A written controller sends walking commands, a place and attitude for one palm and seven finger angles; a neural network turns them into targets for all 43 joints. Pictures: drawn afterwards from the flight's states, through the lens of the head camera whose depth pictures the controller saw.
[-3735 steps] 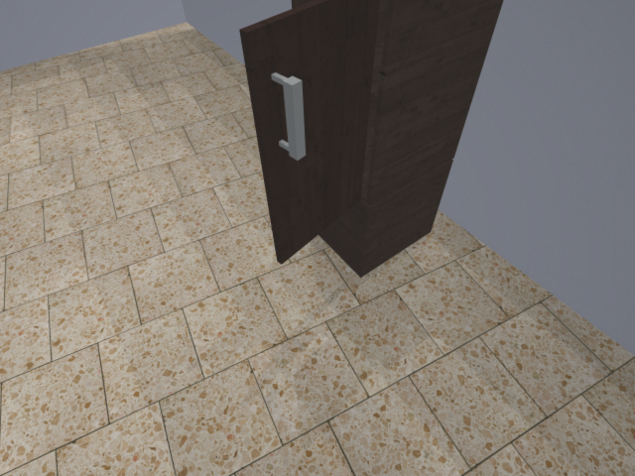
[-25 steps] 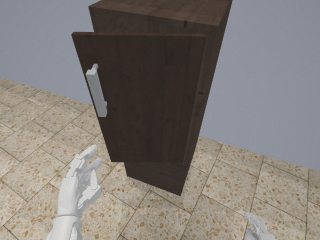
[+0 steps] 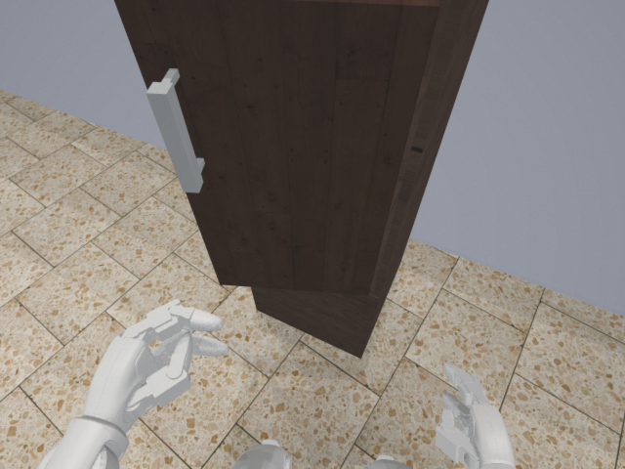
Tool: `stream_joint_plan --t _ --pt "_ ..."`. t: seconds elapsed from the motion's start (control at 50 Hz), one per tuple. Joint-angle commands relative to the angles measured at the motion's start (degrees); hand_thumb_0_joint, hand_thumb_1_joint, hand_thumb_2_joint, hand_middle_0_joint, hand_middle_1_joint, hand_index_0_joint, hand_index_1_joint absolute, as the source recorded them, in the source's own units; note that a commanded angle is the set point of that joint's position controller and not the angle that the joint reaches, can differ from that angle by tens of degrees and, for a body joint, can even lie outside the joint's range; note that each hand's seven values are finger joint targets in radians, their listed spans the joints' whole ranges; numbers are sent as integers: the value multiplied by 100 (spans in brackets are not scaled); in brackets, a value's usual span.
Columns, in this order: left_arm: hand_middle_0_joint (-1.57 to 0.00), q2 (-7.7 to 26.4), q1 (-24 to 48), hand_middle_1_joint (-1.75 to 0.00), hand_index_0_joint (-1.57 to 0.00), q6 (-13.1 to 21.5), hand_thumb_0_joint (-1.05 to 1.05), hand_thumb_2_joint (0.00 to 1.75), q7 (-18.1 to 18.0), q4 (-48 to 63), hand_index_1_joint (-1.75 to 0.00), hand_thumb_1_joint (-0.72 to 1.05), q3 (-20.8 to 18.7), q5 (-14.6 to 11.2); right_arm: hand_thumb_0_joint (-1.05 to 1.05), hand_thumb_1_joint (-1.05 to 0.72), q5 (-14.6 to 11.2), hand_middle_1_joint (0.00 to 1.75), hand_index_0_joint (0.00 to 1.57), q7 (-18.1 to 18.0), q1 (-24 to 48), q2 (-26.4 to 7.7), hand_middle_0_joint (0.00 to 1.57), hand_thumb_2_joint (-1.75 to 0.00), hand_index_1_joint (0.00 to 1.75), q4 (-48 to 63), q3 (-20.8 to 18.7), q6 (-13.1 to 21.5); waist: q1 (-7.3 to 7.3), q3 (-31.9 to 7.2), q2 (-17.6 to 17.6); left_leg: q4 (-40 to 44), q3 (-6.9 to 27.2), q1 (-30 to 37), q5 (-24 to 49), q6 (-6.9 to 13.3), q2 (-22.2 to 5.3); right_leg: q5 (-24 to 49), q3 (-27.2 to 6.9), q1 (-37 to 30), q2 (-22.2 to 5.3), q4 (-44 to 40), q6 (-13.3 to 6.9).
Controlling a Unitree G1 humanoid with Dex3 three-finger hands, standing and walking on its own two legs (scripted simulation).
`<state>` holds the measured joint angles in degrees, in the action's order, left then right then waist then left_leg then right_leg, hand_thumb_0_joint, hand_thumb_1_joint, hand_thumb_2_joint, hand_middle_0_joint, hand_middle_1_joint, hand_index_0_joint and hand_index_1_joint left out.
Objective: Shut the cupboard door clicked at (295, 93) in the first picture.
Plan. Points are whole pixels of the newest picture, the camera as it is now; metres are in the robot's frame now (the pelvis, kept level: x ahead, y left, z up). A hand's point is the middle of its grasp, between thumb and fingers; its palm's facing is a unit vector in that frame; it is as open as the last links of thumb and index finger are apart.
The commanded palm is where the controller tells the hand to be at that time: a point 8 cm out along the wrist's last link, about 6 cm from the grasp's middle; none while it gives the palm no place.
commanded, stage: raise the hand and make a fist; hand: left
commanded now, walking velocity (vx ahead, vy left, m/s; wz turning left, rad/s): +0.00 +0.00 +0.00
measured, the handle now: (183, 134) +0.49 +0.21 +0.16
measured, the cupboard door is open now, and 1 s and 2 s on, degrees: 21 21 21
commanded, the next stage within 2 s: bring the fist close to the handle in 1.16 s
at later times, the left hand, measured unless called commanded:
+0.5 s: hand (128, 320) +0.23 +0.20 +0.14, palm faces +0.09 -0.99 -0.05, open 3.1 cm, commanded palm +0.21 +0.24 +0.14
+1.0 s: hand (141, 304) +0.25 +0.19 +0.14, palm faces -0.01 -1.00 -0.02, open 3.1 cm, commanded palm +0.23 +0.25 +0.17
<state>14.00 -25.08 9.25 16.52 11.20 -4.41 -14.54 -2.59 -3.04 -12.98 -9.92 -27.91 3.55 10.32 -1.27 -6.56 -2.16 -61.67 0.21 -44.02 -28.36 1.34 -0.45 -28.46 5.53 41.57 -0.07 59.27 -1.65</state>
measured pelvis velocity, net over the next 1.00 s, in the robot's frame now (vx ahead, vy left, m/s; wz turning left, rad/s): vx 0.02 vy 0.01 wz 0.00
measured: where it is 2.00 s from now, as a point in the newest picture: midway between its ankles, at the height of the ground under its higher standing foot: outside the picture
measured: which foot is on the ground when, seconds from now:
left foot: down 0.00-1.00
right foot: down 0.00-1.00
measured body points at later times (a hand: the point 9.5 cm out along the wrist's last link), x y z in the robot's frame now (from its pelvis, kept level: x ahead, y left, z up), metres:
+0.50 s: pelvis +0.03 +0.00 +0.03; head +0.04 +0.00 +0.48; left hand +0.22 +0.25 +0.15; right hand +0.22 -0.23 -0.03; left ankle +0.02 +0.10 -0.67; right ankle +0.01 -0.10 -0.67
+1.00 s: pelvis +0.02 +0.01 +0.05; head +0.02 +0.00 +0.50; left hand +0.24 +0.25 +0.15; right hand +0.20 -0.22 -0.02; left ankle +0.02 +0.10 -0.67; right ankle +0.01 -0.10 -0.67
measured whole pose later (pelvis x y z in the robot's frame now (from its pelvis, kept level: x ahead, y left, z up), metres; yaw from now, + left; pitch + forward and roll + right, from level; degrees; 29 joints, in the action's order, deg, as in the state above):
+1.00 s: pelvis +0.02 +0.01 +0.05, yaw +0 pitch +2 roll -1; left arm 14.7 -18.5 -0.3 13.8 9.6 -10.0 -16.4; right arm -3.0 -4.4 -16.2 -14.6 -31.2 3.4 12.6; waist -1.4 -3.9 -2.2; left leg -41.2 -1.1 -21.8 -21.7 1.9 0.5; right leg -21.5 4.0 19.9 -0.2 39.2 -0.7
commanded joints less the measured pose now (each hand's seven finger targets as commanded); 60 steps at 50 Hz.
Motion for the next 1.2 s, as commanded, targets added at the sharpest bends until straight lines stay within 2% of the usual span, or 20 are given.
stream_joint_plan --t 0.0,0.04,0.08,0.12,0.16,0.22,0.28,0.34,0.4,0.46,0.48,0.52,0.58,0.68,0.74,0.8,0.88,0.98,1.06,1.18 --pt "-90 668 -838 -106 -90 229 0 90 -736 1679 -106 90 -1489 -508 0 -90 33 30 20 -145 401 -709 20 -90 30 1072 -496 242 -399 -1301 345 1264 224 942 2028 -46 106 2385 -412 -1879 -10 -1185 90" --pt "-93 584 -755 -110 -93 724 0 90 -914 1784 -110 90 -1375 -439 0 -90 79 30 20 -99 203 -713 20 -90 30 949 -518 314 -287 -1062 144 1319 223 1037 2308 -80 86 2827 -322 -1661 32 -1099 97" --pt "-97 482 -410 -114 -97 1232 0 90 -849 1923 -114 90 -924 -282 0 -90 120 30 20 -40 56 -841 20 -90 30 846 -523 432 -34 -913 122 1231 235 1127 2431 -41 68 2837 -314 -1369 57 -1036 109" --pt "-101 308 -344 -118 -101 1485 0 90 -578 1610 -118 90 -488 -233 0 -90 117 30 20 -2 -58 -949 20 -90 30 728 -536 544 212 -706 5 1176 240 1184 2239 -29 55 2579 -325 -1015 45 -1104 135" --pt "-104 322 -303 -122 -104 1497 0 90 -237 1269 -122 90 -342 -275 0 -90 66 30 20 -24 -101 -1059 20 -90 30 670 -555 636 311 -555 113 1190 244 1091 1845 -18 67 2113 -452 -970 7 -1340 141" --pt "-110 678 -353 -128 -110 1191 0 90 45 1174 -128 90 -646 -321 0 -90 -14 30 20 -104 -69 -1139 20 -90 30 736 -615 658 182 -882 260 1305 201 1188 1730 23 106 1777 -607 -1294 -65 -1619 139" --pt "-115 1165 -329 -134 -115 915 0 90 -169 1359 -134 90 -1386 -378 0 -90 -12 30 20 -171 59 -1061 20 -90 30 762 -615 583 -97 -1141 179 1499 174 1392 1961 16 109 2008 -565 -1755 -63 -1646 116" --pt "-121 879 -136 -140 -121 899 0 90 -470 1729 -140 90 -1390 -518 0 -90 -6 30 20 -159 104 -938 20 -90 30 843 -529 512 -167 -1087 -32 1731 145 1662 2211 -21 105 2386 -361 -1918 -2 -1616 86" --pt "-126 656 190 -146 -126 854 0 90 -614 1588 -146 90 -1118 -486 0 -90 -5 30 20 -123 94 -968 20 -90 30 802 -459 498 2 -557 -64 1843 169 1749 2100 -31 58 2245 -273 -1671 66 -1734 79" --pt "-130 535 409 -150 -130 628 0 90 -483 1354 -150 90 -700 -346 0 -90 -23 30 20 -88 33 -1071 20 -90 30 771 -415 520 131 -273 -182 1987 213 1867 1942 -25 21 2021 -232 -1545 88 -1883 66" --pt "-130 540 451 -150 -130 479 0 90 -411 1188 -150 90 -634 -307 0 -90 -23 30 20 -88 30 -1097 20 -90 30 762 -406 517 167 -191 -18 2011 232 1856 1895 9 15 1998 -269 -1586 76 -1965 81" --pt "-130 663 587 -150 -130 201 0 90 -275 1064 -150 90 -630 -273 0 -90 -58 30 20 -126 31 -1129 20 -90 30 791 -394 517 152 -141 184 2119 233 1862 1696 30 16 1795 -326 -1650 46 -2158 100" --pt "-130 1080 928 -150 -130 -52 0 90 -263 1201 -150 90 -1054 -292 0 -90 -40 30 20 -184 137 -1128 20 -90 30 792 -346 506 31 -273 92 2247 230 2002 1733 39 37 1760 -372 -1929 22 -2288 86" --pt "-130 1218 1645 -150 -130 96 0 90 -553 1675 -150 90 -1455 -387 0 -90 -13 30 20 -179 267 -1019 20 -90 30 719 -257 578 -52 -574 -119 2458 237 2435 1997 -10 31 1930 -251 -2191 64 -2320 46" --pt "-130 921 1802 -150 -130 74 0 90 -526 1424 -150 90 -1206 -410 0 -90 -37 30 20 -154 268 -1018 20 -90 30 599 -243 651 -5 -478 -239 2564 243 2592 2056 -40 28 2023 -179 -2159 89 -2366 36" --pt "-130 574 1245 -150 -130 -259 0 90 -295 769 -150 90 -828 -403 0 -90 -80 30 20 -135 256 -1081 20 -90 30 559 -270 676 -17 -138 53 2636 234 2434 1956 -22 37 2018 -206 -2167 53 -2516 61" --pt "-130 821 1052 -150 -130 -687 0 90 -158 689 -150 90 -973 -336 0 -90 -96 30 20 -165 293 -1144 20 -90 30 617 -323 607 -86 -61 288 2692 175 2367 1901 15 53 1961 -316 -2307 7 -2675 91" --pt "-130 1265 1812 -150 -130 -198 0 90 -608 1699 -150 90 -1512 -273 0 -90 30 30 20 -162 338 -1057 20 -90 30 629 -286 637 -123 -458 7 2775 217 2670 2118 -18 37 1971 -209 -2384 78 -2522 55" --pt "-130 818 1737 -150 -130 233 0 90 -711 1513 -150 90 -1144 -217 0 -90 25 30 20 -101 282 -1018 20 -90 30 473 -279 717 -6 -293 -360 2778 229 2784 2018 -74 29 1862 -148 -2148 110 -2483 21" --pt "-130 688 1113 -150 -130 -342 0 90 -304 758 -150 90 -804 -179 0 -90 -54 30 20 -125 229 -1148 20 -90 30 479 -342 684 19 -52 17 2801 230 2550 1780 -4 40 1819 -209 -2208 64 -2649 59"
